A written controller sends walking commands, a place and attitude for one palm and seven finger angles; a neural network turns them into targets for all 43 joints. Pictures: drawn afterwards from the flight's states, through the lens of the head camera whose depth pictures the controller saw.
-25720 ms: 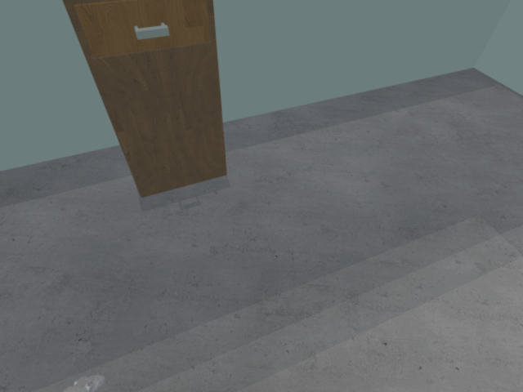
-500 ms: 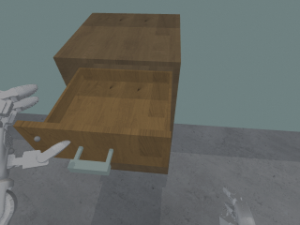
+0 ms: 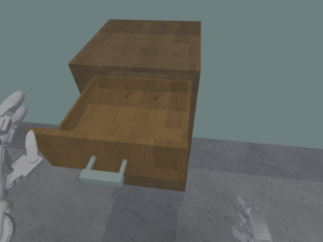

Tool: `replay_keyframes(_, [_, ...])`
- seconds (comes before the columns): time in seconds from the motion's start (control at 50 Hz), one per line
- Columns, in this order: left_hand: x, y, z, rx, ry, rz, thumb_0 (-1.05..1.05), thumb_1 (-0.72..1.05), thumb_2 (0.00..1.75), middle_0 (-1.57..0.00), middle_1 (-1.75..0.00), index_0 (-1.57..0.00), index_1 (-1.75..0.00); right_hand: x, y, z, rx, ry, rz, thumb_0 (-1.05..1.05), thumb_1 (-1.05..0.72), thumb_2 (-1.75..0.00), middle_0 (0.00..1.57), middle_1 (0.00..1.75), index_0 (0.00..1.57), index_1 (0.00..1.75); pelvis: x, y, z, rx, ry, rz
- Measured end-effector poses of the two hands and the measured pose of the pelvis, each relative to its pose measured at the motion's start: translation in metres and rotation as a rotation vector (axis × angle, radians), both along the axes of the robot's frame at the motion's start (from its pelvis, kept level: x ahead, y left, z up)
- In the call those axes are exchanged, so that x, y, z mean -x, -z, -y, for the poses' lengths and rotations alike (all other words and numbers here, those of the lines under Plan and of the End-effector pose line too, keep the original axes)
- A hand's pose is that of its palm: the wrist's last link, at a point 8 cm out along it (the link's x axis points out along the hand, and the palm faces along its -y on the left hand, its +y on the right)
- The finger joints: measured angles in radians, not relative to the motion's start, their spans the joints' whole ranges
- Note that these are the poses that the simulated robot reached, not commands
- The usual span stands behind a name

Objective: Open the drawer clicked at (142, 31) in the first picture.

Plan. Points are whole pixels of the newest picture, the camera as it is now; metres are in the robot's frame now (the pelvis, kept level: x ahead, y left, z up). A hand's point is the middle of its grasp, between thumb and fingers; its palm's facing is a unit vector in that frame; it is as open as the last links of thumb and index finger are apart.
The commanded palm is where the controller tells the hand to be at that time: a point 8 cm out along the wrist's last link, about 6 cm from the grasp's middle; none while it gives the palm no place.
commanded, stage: draw the hand back to the body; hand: left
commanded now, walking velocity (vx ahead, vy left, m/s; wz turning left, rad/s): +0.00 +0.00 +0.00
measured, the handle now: (105, 169) +0.27 +0.19 +0.03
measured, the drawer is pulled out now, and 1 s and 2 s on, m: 0.30 0.30 0.30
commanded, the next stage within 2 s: step back with the hand held close in 0.02 s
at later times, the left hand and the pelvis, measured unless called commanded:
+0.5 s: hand (31, 173) +0.16 +0.25 +0.19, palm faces +0.31 -0.78 -0.55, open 7.4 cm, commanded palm +0.10 +0.30 +0.22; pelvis -0.04 +0.02 -0.01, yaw -2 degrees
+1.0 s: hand out of the picture +0.06 +0.25 +0.20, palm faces +0.39 -0.78 -0.49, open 7.4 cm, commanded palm -0.02 +0.30 +0.22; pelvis -0.14 +0.02 -0.01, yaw +0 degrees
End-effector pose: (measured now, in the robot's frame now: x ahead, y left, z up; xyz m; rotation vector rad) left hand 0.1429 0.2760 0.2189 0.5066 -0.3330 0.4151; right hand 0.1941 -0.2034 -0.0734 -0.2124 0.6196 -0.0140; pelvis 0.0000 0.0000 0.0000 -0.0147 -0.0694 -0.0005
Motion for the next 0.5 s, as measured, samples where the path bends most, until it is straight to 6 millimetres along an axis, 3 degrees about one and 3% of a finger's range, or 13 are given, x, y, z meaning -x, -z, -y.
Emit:
replay_keyframes(0.24, [0.005,-0.008,-0.001,-0.075,0.023,0.014,0.02,0.89,0.9,-0.21,-0.3,-0.21,-0.3,0.023,0.0,0.014,0.013,0.053,-0.024,0.02,-0.9,-0.9,0.2,0.3,0.2,0.3,0.013,0.001,0.001,0.009,0.006,-0.044])
replay_keyframes(0.38, [-0.001,0.008,-0.002,-0.092,0.111,-0.072,0.02,0.89,0.9,-0.21,-0.3,-0.21,-0.3,0.052,0.0,0.029,0.061,0.153,-0.067,0.02,-0.9,-0.9,0.2,0.3,0.2,0.3,0.027,0.002,-0.012,0.0,0.029,-0.091])
replay_keyframes(0.5, [0.014,0.005,-0.009,-0.156,0.148,-0.077,0.02,0.89,0.9,-0.21,-0.3,-0.22,-0.3,0.079,-0.001,0.028,0.088,0.202,-0.077,0.02,-0.9,-0.9,0.2,0.3,0.2,0.3,0.042,0.006,-0.022,-0.007,0.031,-0.092])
